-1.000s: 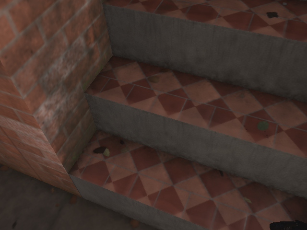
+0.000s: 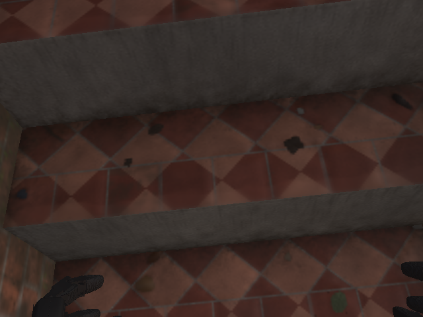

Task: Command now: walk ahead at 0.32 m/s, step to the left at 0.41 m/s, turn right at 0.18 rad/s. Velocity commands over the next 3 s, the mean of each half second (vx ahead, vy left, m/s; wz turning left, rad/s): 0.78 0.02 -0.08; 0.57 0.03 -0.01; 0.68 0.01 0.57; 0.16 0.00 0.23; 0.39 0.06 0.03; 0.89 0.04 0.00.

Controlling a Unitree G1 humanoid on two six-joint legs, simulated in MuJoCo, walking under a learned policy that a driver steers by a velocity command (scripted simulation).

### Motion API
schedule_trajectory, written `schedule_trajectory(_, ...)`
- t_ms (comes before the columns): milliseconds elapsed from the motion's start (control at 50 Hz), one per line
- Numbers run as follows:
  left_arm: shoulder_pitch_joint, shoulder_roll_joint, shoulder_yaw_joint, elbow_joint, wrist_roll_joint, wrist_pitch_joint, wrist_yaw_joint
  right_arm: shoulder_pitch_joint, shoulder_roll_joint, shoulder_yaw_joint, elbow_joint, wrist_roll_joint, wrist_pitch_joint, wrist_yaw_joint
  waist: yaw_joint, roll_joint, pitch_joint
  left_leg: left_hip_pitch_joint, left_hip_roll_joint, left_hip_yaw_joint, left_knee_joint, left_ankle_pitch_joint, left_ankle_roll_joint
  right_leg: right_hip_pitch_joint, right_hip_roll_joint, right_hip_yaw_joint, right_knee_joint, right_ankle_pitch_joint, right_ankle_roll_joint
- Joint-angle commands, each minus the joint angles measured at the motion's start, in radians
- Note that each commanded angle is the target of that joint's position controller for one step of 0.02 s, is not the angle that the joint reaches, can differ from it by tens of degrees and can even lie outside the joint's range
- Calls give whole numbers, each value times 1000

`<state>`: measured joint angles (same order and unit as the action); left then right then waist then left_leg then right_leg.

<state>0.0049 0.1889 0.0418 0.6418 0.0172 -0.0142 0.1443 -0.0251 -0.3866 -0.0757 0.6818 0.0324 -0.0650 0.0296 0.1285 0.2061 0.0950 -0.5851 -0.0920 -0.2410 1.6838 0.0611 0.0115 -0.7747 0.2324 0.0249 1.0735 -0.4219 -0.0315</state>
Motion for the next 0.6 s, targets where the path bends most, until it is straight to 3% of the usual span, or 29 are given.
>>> schedule_trajectory(20, 80, 191, 84, 55, 12, 30, 69, -99, 92, 52, -223, -51, 64, -30, -59, -155, -447, -369, -20, -255, 646, -311, -70, 660, -371, 674, -310, 309, -191)
schedule_trajectory(40, 37, 120, 46, 50, 45, 5, 56, -51, 116, 59, -209, -70, 73, -26, -102, -141, -346, -408, -12, -225, 545, -410, -69, 579, -345, 594, -361, 156, -184)
schedule_trajectory(60, 11, 103, 28, 48, 65, -11, 40, -2, 115, 63, -190, -66, 87, -27, -121, -117, -272, -413, -14, -142, 463, -447, -70, 507, -364, 513, -430, 169, -185)
schedule_trajectory(100, -39, 87, 1, 57, 63, -54, 11, 73, 125, 69, -158, -70, 111, -47, -187, -34, -107, -225, 45, 26, 168, -326, -66, 177, -351, 375, -534, 178, -173)
schedule_trajectory(120, -66, 83, -14, 75, 49, -69, -11, 130, 167, 80, -146, -78, 119, -49, -245, -128, -85, -104, 83, 135, 16, -211, -52, 36, -289, 257, -519, 121, -179)
schedule_trajectory(140, -134, 109, -22, 73, 35, -71, -20, 181, 192, 94, -161, -47, 104, -51, -306, -253, -92, 5, 130, 193, -262, -162, -39, -74, -266, 171, -531, -19, -169)
schedule_trajectory(160, -172, 110, -31, 59, 3, -58, -15, 223, 161, 98, -141, -4, 97, -52, -302, -293, -82, 134, 130, 297, -663, -189, -6, -100, -254, 55, -595, 3, -185)
schedule_trajectory(180, -73, 120, -18, 103, -21, -30, -18, 265, 142, 100, -111, 24, 77, -61, -281, -345, -53, 224, 132, 416, -1013, -251, 2, -58, -234, 21, -598, -61, -207)
schedule_trajectory(200, 18, 124, -21, 107, -8, -22, -42, 320, 121, 91, -54, 61, 81, -61, -251, -449, -155, 423, 107, 524, -979, -255, 46, -84, -267, 109, -654, -216, -257)
schedule_trajectory(220, 54, 108, -21, 111, 15, -28, -87, 445, 93, 77, 0, 39, 91, -72, -258, -468, -229, 502, 68, 497, -924, -423, 56, -22, -277, 123, -528, -336, -268)
schedule_trajectory(240, 4, 54, -24, 85, 33, -21, -116, 519, 86, 72, 37, 17, 69, -58, -292, -351, -218, 443, 43, 391, -1003, -621, 42, 11, -219, 57, -259, -303, -230)
schedule_trajectory(260, -88, -99, -54, -7, 30, -44, -125, 560, 98, 76, 53, -26, 44, -53, -314, -132, -148, 451, 202, -18, -1105, -702, 77, -195, -136, 80, 286, -70, -147)
schedule_trajectory(280, 59, -132, -44, -68, 72, -45, -176, 505, -62, 16, 69, -40, 48, -144, -170, -184, -186, 458, 586, -908, -1556, -929, 23, -394, -115, 315, 665, 245, -88)
schedule_trajectory(300, 99, -117, -42, -73, 109, -33, -186, 344, -78, 8, 44, -47, 63, -162, -74, -264, -112, 310, 615, -984, -1596, -1268, -24, -464, -159, 324, 826, 428, -50)
schedule_trajectory(320, 29, -188, -81, -128, 82, -20, -159, 102, 3, 24, -1, -68, 48, -108, 8, 63, -22, 36, 463, -522, -1388, -1146, 107, -499, -191, 152, 909, 498, -5)
schedule_trajectory(340, -8, -136, -72, -131, 60, -13, -140, 92, 110, 49, 13, -66, 32, -71, -36, 17, -48, -51, 371, -239, -1323, -934, 158, -421, -178, 105, 998, 431, 5)
schedule_trajectory(360, -7, -44, -51, -129, 39, -8, -139, 155, 112, 46, 50, -67, 3, -54, -65, -98, -47, -50, 311, -80, -1300, -819, 155, -354, -200, 86, 822, 419, 5)
schedule_trajectory(380, -44, -55, -46, -146, 30, 1, -141, 223, 164, 52, 107, -57, -11, -58, -82, -122, -88, -43, 289, -48, -1263, -739, 154, -289, -224, 61, 814, 484, -1)
schedule_trajectory(400, -21, -76, -50, -129, 26, 4, -139, 318, 154, 43, 139, -41, -23, -65, -103, -140, -127, 48, 290, -43, -1256, -709, 160, -294, -228, 31, 798, 513, -11)
schedule_trajectory(420, 3, -70, -44, -120, 19, 0, -136, 407, 133, 31, 166, -29, -35, -77, -126, -132, -151, 150, 303, -77, -1271, -725, 177, -312, -238, -1, 773, 498, -18)
schedule_trajectory(440, 8, -80, -47, -119, 18, -1, -136, 460, 106, 13, 180, -32, -42, -84, -144, -120, -177, 237, 317, -122, -1298, -765, 190, -340, -258, -16, 752, 450, -28)
schedule_trajectory(460, 2, -101, -48, -126, 20, 3, -140, 486, 120, 7, 187, -29, -43, -94, -148, -83, -191, 303, 332, -155, -1306, -794, 198, -366, -286, 0, 700, 459, -38)
schedule_trajectory(480, -15, -98, -48, -130, 29, 6, -146, 512, 108, -8, 177, -37, -41, -103, -171, -103, -218, 366, 359, -197, -1315, -810, 208, -378, -297, 7, 686, 457, -41)
schedule_trajectory(500, -26, -97, -34, -109, 76, 27, -169, 583, 93, -33, 197, -79, -13, -143, -190, -237, -202, 429, 388, -278, -1223, -744, 160, -421, -311, 91, 786, 492, -41)
schedule_trajectory(520, -16, -130, -43, -114, 76, 35, -184, 598, 102, -36, 197, -82, -4, -150, -179, -231, -203, 444, 395, -279, -1217, -772, 150, -460, -306, 105, 811, 502, -39)
schedule_trajectory(540, -4, -147, -51, -106, 63, 41, -192, 565, 113, -37, 176, -78, -2, -140, -160, -189, -194, 408, 392, -263, -1210, -799, 145, -450, -314, 105, 792, 519, -43)
schedule_trajectory(580, 18, -139, -51, -92, 33, 40, -206, 460, 129, -36, 139, -76, -2, -126, -118, -119, -171, 267, 388, -213, -1208, -847, 160, -372, -307, 76, 767, 536, -36)
schedule_trajectory(600, 17, -130, -48, -85, 26, 38, -209, 414, 121, -37, 122, -78, -2, -124, -111, -116, -153, 187, 381, -181, -1208, -848, 165, -322, -304, 58, 745, 547, -30)
